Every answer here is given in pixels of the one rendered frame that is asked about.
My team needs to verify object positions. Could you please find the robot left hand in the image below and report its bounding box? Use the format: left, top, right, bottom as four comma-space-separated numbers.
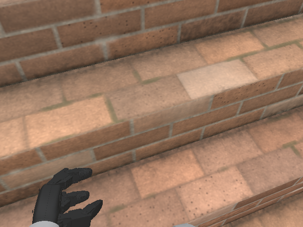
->
32, 167, 103, 227

